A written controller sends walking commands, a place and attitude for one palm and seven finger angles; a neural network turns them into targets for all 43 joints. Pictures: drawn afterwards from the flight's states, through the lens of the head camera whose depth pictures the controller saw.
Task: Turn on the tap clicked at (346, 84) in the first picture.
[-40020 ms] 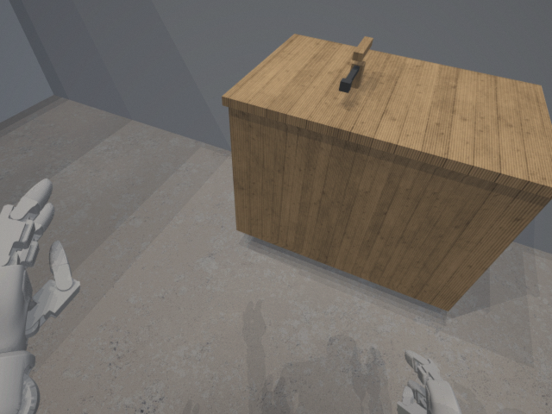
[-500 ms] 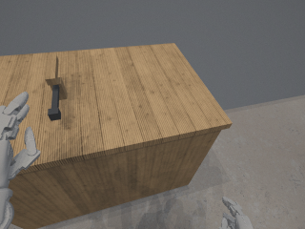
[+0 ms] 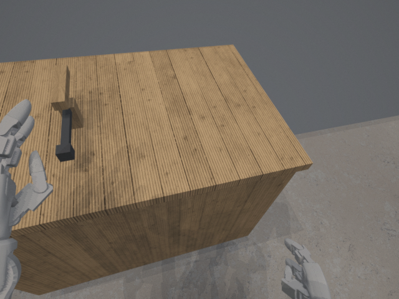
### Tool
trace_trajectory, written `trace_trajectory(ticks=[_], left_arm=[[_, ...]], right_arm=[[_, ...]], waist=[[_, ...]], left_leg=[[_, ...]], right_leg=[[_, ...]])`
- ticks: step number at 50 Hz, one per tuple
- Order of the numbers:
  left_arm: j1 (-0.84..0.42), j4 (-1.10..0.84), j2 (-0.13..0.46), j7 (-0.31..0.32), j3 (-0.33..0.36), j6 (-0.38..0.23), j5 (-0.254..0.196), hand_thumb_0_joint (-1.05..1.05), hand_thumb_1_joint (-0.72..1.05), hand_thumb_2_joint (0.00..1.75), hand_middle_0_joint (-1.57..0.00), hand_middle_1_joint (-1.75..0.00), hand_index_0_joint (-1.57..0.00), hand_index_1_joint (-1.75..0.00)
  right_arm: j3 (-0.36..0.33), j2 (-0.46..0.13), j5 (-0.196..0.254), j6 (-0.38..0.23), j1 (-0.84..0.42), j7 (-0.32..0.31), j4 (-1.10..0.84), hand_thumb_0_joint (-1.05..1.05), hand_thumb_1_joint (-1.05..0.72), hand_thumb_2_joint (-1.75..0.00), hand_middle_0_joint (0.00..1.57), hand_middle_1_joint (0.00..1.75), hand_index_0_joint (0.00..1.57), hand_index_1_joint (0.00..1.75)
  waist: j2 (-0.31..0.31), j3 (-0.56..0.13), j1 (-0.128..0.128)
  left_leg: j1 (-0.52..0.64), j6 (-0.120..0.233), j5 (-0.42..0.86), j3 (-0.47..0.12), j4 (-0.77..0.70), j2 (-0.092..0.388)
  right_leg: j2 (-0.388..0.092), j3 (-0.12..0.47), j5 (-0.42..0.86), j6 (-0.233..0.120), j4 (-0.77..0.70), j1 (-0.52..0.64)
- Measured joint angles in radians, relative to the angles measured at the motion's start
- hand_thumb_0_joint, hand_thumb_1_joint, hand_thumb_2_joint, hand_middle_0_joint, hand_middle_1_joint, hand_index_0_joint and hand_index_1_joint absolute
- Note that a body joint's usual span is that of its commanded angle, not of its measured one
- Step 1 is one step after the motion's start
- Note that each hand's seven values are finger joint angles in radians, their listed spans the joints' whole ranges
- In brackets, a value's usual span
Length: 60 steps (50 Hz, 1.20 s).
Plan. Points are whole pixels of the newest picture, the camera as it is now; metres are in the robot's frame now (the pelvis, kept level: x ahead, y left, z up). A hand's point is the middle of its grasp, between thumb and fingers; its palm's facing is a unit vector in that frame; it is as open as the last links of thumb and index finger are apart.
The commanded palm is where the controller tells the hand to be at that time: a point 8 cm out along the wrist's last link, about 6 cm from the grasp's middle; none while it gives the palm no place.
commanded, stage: look again from close up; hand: left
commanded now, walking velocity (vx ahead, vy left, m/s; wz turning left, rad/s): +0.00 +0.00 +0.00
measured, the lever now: (65, 152) +0.36 +0.33 +0.03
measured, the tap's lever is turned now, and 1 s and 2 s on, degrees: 0 0 0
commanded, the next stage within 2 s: turn the palm inward beside the body in 0.08 s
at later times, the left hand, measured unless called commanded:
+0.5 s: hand (73, 206) +0.21 +0.22 +0.13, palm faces +0.25 -0.89 -0.37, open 7.4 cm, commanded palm +0.16 +0.27 +0.16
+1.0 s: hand (80, 212) +0.20 +0.20 +0.14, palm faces +0.46 -0.84 -0.30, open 7.4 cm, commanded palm +0.15 +0.25 +0.15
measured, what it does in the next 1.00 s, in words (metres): shifts its weight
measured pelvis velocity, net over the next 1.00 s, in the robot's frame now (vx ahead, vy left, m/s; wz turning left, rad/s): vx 0.00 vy -0.06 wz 0.01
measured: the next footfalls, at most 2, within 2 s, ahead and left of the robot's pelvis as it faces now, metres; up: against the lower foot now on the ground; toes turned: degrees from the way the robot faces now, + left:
none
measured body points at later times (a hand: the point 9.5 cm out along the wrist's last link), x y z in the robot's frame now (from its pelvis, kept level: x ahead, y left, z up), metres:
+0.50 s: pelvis -0.01 -0.01 -0.02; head -0.01 -0.03 +0.43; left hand +0.19 +0.26 +0.15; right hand +0.19 -0.24 -0.09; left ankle -0.01 +0.09 -0.74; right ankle +0.03 -0.11 -0.74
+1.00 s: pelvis +0.00 -0.06 -0.03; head +0.01 -0.08 +0.42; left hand +0.17 +0.24 +0.15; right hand +0.19 -0.30 -0.12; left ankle -0.01 +0.09 -0.74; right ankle +0.03 -0.11 -0.74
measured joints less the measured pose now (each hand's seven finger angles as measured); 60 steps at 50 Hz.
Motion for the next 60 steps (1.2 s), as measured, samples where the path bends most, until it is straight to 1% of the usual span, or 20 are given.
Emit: trace_trajectory(ticks=[9, 10, 11, 13, 14, 16, 18, 22, 24, 26, 29, 32, 34, 36, 39, 41, 44, 50, 55, 60], left_arm=[[0.045, 0.025, 0.006, -0.001, 0.005, 0.027, -0.011, 0.01, 0.89, 0.9, -0.21, -0.3, -0.21, -0.3], [0.005, 0.037, 0.042, -0.002, -0.01, 0.037, -0.005, 0.01, 0.89, 0.9, -0.22, -0.3, -0.21, -0.3], [-0.073, 0.068, 0.094, -0.023, -0.008, 0.044, 0.032, 0.01, 0.89, 0.9, -0.22, -0.3, -0.21, -0.3], [-0.201, 0.143, 0.146, -0.059, 0.024, 0.078, 0.033, 0.01, 0.88, 0.9, -0.22, -0.3, -0.22, -0.3], [-0.234, 0.159, 0.146, -0.076, 0.049, 0.111, 0.003, 0.01, 0.88, 0.9, -0.22, -0.3, -0.22, -0.3], [-0.241, 0.16, 0.101, -0.106, 0.091, 0.18, -0.078, 0.01, 0.89, 0.9, -0.22, -0.3, -0.21, -0.3], [-0.198, 0.139, 0.041, -0.13, 0.089, 0.238, -0.12, 0.01, 0.89, 0.9, -0.21, -0.3, -0.21, -0.3], [-0.072, 0.11, -0.004, -0.144, -0.002, 0.292, -0.081, 0.01, 0.9, 0.9, -0.21, -0.3, -0.2, -0.3], [-0.013, 0.099, -0.008, -0.123, -0.032, 0.274, -0.067, 0.01, 0.9, 0.9, -0.21, -0.3, -0.2, -0.3], [0.021, 0.085, -0.006, -0.085, -0.036, 0.233, -0.067, 0.01, 0.89, 0.9, -0.21, -0.3, -0.21, -0.3], [0.027, 0.077, -0.01, -0.014, -0.006, 0.141, -0.07, 0.02, 0.89, 0.9, -0.22, -0.3, -0.22, -0.3], [-0.013, 0.092, -0.013, 0.027, 0.036, 0.096, -0.071, 0.02, 0.89, 0.9, -0.22, -0.3, -0.22, -0.3], [-0.047, 0.12, -0.011, 0.023, 0.05, 0.113, -0.083, 0.01, 0.89, 0.9, -0.22, -0.3, -0.21, -0.3], [-0.072, 0.153, -0.007, 0.003, 0.047, 0.163, -0.097, 0.01, 0.89, 0.9, -0.21, -0.3, -0.21, -0.3], [-0.079, 0.18, -0.002, -0.026, 0.016, 0.246, -0.113, 0.01, 0.89, 0.9, -0.21, -0.3, -0.2, -0.3], [-0.066, 0.183, -0.001, -0.035, -0.003, 0.267, -0.12, 0.01, 0.89, 0.9, -0.21, -0.3, -0.2, -0.3], [-0.036, 0.165, -0.008, -0.029, -0.013, 0.244, -0.134, 0.01, 0.89, 0.9, -0.21, -0.3, -0.21, -0.3], [0.048, 0.088, -0.031, 0.01, 0.017, 0.162, -0.153, 0.02, 0.89, 0.9, -0.22, -0.3, -0.21, -0.3], [0.098, 0.081, -0.059, 0.001, 0.017, 0.175, -0.175, 0.01, 0.89, 0.9, -0.21, -0.3, -0.21, -0.3], [0.107, 0.073, -0.094, 0.0, -0.037, 0.184, -0.168, 0.01, 0.89, 0.9, -0.21, -0.3, -0.21, -0.3]], right_arm=[[-0.01, -0.005, 0.007, 0.045, -0.02, -0.009, -0.014, 0.01, -0.9, -0.89, 0.2, 0.3, 0.2, 0.3], [0.015, -0.021, 0.023, 0.055, 0.006, -0.038, -0.052, 0.01, -0.9, -0.89, 0.2, 0.3, 0.2, 0.3], [0.022, -0.028, 0.003, 0.043, 0.027, -0.047, -0.065, 0.01, -0.9, -0.89, 0.2, 0.3, 0.2, 0.3], [0.023, -0.033, -0.033, 0.031, 0.018, -0.012, -0.027, 0.01, -0.9, -0.89, 0.2, 0.29, 0.2, 0.3], [0.025, -0.035, -0.038, 0.033, 0.007, 0.003, -0.005, 0.01, -0.9, -0.89, 0.2, 0.29, 0.2, 0.3], [0.025, -0.038, -0.026, 0.031, -0.011, 0.018, 0.028, 0.01, -0.9, -0.89, 0.2, 0.3, 0.21, 0.3], [0.021, -0.047, -0.013, 0.026, -0.018, 0.02, 0.04, 0.01, -0.9, -0.89, 0.21, 0.3, 0.21, 0.3], [0.019, -0.058, 0.002, 0.041, -0.032, 0.007, 0.026, 0.01, -0.9, -0.89, 0.21, 0.3, 0.21, 0.3], [0.016, -0.05, -0.005, 0.044, -0.035, -0.003, 0.017, 0.01, -0.9, -0.89, 0.21, 0.3, 0.21, 0.3], [0.01, -0.04, -0.01, 0.04, -0.032, -0.014, 0.015, 0.01, -0.9, -0.89, 0.2, 0.3, 0.21, 0.3], [0.003, -0.034, -0.014, 0.023, -0.017, -0.023, 0.03, 0.01, -0.9, -0.89, 0.2, 0.3, 0.2, 0.3], [0.003, -0.042, -0.01, 0.015, -0.004, -0.031, 0.054, 0.01, -0.9, -0.89, 0.2, 0.3, 0.2, 0.3], [0.006, -0.052, -0.004, 0.017, 0.0, -0.043, 0.07, 0.01, -0.9, -0.89, 0.2, 0.3, 0.2, 0.3], [0.007, -0.061, 0.007, 0.022, 0.0, -0.059, 0.08, 0.01, -0.9, -0.89, 0.2, 0.3, 0.2, 0.3], [0.001, -0.069, 0.018, 0.024, -0.003, -0.081, 0.085, 0.01, -0.9, -0.89, 0.2, 0.3, 0.2, 0.3], [-0.004, -0.069, 0.023, 0.02, -0.011, -0.09, 0.087, 0.01, -0.9, -0.89, 0.2, 0.3, 0.2, 0.3], [-0.019, -0.062, 0.021, 0.01, -0.022, -0.09, 0.092, 0.01, -0.9, -0.89, 0.2, 0.3, 0.2, 0.3], [-0.038, -0.062, 0.021, -0.015, -0.009, -0.074, 0.094, 0.01, -0.9, -0.89, 0.2, 0.3, 0.2, 0.3], [-0.036, -0.078, 0.029, -0.039, 0.013, -0.079, 0.089, 0.01, -0.9, -0.89, 0.2, 0.29, 0.2, 0.3], [-0.029, -0.078, 0.026, -0.077, 0.019, -0.09, 0.078, 0.01, -0.9, -0.89, 0.2, 0.29, 0.2, 0.3]], waist=[[0.012, -0.026, -0.006], [0.015, -0.026, 0.003], [0.012, -0.019, 0.023], [0.01, -0.023, 0.034], [0.012, -0.035, 0.037], [0.023, -0.065, 0.046], [0.047, -0.095, 0.045], [0.073, -0.108, 0.015], [0.061, -0.107, 0.007], [0.044, -0.104, 0.013], [0.03, -0.109, 0.028], [0.037, -0.119, 0.036], [0.052, -0.122, 0.037], [0.072, -0.123, 0.038], [0.096, -0.126, 0.034], [0.103, -0.127, 0.026], [0.096, -0.13, 0.017], [0.081, -0.153, 0.02], [0.092, -0.17, 0.03], [0.095, -0.164, 0.039]], left_leg=[[0.01, 0.003, -0.011, 0.002, -0.004, -0.001], [-0.008, 0.004, -0.015, -0.008, 0.014, -0.002], [-0.019, 0.005, -0.021, -0.015, 0.034, -0.009], [-0.036, -0.003, -0.025, -0.026, 0.055, -0.017], [-0.041, -0.007, -0.025, -0.019, 0.058, -0.017], [-0.037, -0.008, -0.03, 0.014, 0.057, -0.014], [-0.038, -0.002, -0.042, 0.042, 0.068, -0.01], [-0.058, -0.002, -0.057, 0.051, 0.103, -0.012], [-0.081, -0.009, -0.061, 0.052, 0.125, -0.011], [-0.105, -0.019, -0.068, 0.05, 0.151, -0.003], [-0.14, -0.036, -0.084, 0.033, 0.195, 0.012], [-0.175, -0.048, -0.1, 0.005, 0.239, 0.02], [-0.186, -0.051, -0.107, -0.013, 0.258, 0.024], [-0.187, -0.051, -0.11, -0.025, 0.264, 0.028], [-0.183, -0.051, -0.111, -0.03, 0.259, 0.034], [-0.185, -0.051, -0.113, -0.028, 0.258, 0.038], [-0.198, -0.058, -0.118, -0.024, 0.261, 0.042], [-0.217, -0.075, -0.139, -0.022, 0.277, 0.045], [-0.205, -0.066, -0.148, -0.026, 0.272, 0.036], [-0.195, -0.057, -0.145, -0.028, 0.265, 0.022]], right_leg=[[-0.001, 0.002, -0.012, 0.004, -0.002, 0.008], [0.002, 0.0, -0.023, 0.013, 0.015, -0.004], [-0.001, -0.004, -0.033, -0.001, 0.044, -0.017], [-0.008, -0.015, -0.052, -0.012, 0.086, -0.041], [-0.01, -0.019, -0.054, -0.01, 0.102, -0.054], [-0.016, -0.034, -0.062, -0.018, 0.126, -0.072], [-0.021, -0.039, -0.076, -0.018, 0.144, -0.083], [-0.023, -0.033, -0.093, -0.026, 0.2, -0.115], [-0.021, -0.034, -0.102, -0.033, 0.23, -0.143], [-0.013, -0.038, -0.109, -0.043, 0.256, -0.166], [-0.001, -0.058, -0.119, -0.06, 0.284, -0.192], [0.005, -0.088, -0.134, -0.072, 0.31, -0.211], [0.008, -0.107, -0.141, -0.076, 0.317, -0.213], [0.012, -0.119, -0.143, -0.079, 0.314, -0.207], [0.018, -0.124, -0.143, -0.08, 0.306, -0.201], [0.021, -0.122, -0.146, -0.078, 0.307, -0.206], [0.025, -0.119, -0.153, -0.078, 0.318, -0.224], [0.028, -0.118, -0.174, -0.099, 0.341, -0.247], [0.018, -0.121, -0.188, -0.092, 0.337, -0.233], [0.004, -0.122, -0.19, -0.083, 0.334, -0.221]])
